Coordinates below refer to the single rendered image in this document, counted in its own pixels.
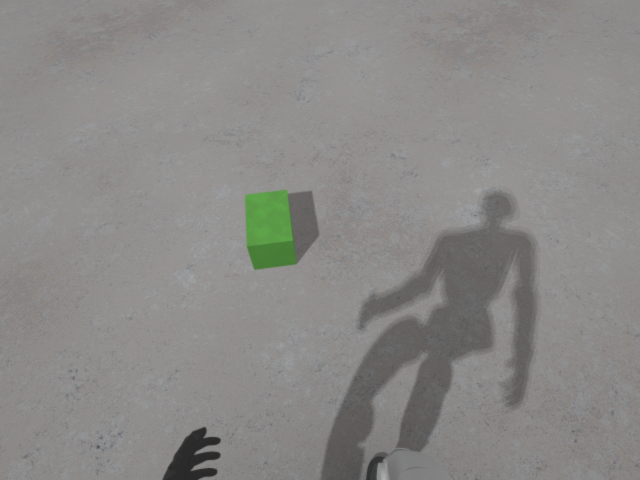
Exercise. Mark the robot left hand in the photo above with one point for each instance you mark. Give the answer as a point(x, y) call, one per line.
point(184, 459)

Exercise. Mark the right robot shin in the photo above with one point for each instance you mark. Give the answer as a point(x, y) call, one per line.
point(396, 449)

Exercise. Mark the carton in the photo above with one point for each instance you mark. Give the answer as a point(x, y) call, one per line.
point(269, 233)

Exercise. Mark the right robot thigh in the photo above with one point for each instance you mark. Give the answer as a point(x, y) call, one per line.
point(411, 465)

